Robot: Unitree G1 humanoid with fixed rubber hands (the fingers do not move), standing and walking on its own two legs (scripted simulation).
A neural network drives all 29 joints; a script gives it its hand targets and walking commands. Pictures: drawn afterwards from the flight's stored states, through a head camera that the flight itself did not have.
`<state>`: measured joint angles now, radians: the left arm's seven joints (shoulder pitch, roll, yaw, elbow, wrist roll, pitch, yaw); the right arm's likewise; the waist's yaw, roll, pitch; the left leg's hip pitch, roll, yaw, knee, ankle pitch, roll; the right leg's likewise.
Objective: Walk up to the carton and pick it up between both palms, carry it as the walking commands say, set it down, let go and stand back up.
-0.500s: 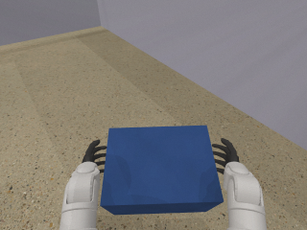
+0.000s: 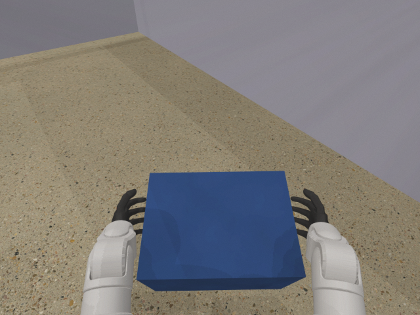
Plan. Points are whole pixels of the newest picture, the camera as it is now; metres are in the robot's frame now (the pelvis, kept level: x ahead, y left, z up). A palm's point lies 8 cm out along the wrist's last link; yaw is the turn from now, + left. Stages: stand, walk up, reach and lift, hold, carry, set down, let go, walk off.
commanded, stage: carry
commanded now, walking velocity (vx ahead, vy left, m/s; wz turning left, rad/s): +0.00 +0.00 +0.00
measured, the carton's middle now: (217, 233) +0.31 +0.00 -0.03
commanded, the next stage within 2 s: hold in 0.24 s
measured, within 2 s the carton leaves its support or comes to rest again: neither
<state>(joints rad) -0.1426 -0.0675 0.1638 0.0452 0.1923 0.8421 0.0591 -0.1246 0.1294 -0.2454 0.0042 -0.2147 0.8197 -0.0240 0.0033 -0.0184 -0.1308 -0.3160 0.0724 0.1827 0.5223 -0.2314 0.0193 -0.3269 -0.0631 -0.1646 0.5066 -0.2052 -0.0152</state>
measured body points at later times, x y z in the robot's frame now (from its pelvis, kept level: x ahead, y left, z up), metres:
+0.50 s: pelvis -0.01 +0.00 +0.01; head -0.05 +0.00 +0.46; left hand +0.29 +0.19 +0.04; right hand +0.30 -0.18 +0.05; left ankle +0.03 +0.10 -0.73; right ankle +0.04 -0.11 -0.73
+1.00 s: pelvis +0.03 -0.01 +0.01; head -0.01 -0.01 +0.46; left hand +0.28 +0.21 +0.01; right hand +0.32 -0.17 +0.02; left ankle +0.03 +0.10 -0.73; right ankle +0.04 -0.11 -0.73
